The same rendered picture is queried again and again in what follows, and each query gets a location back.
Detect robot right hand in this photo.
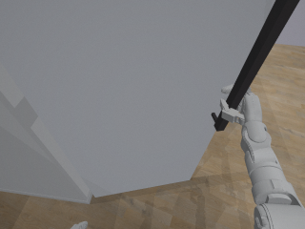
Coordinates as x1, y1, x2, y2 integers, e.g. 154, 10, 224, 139
219, 84, 262, 127

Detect robot right upper arm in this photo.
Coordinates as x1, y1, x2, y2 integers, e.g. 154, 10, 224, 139
254, 203, 305, 229

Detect handle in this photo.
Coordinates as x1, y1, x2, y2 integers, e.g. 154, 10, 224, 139
212, 0, 300, 132

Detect robot right forearm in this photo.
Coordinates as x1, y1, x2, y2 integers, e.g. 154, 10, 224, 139
240, 121, 305, 211

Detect fridge door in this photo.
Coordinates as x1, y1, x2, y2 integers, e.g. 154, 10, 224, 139
0, 0, 275, 198

